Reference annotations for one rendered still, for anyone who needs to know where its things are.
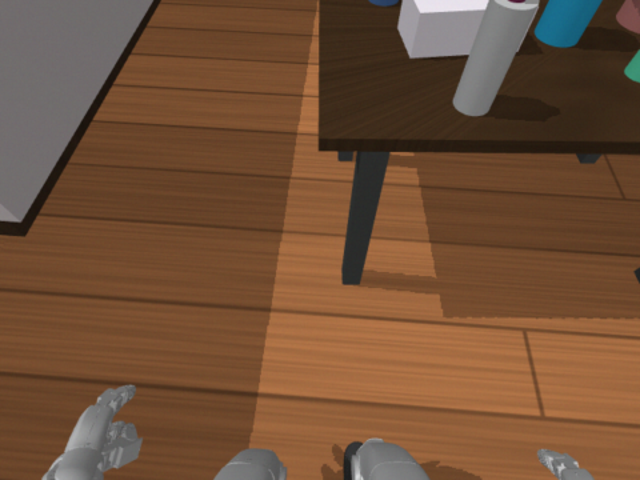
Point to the left robot arm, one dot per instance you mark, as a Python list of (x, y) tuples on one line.
[(77, 464)]

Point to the right robot foot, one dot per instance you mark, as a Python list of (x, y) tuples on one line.
[(350, 450)]

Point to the right robot hand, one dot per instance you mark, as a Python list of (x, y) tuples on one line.
[(563, 466)]

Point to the left robot hand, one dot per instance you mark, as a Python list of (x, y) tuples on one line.
[(95, 429)]

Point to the table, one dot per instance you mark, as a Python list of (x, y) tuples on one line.
[(374, 99)]

